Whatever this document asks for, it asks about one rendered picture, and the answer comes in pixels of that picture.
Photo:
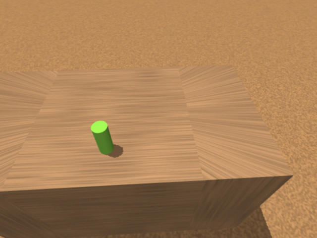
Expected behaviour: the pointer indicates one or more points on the can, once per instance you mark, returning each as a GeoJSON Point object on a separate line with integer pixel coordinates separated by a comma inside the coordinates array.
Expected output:
{"type": "Point", "coordinates": [102, 137]}

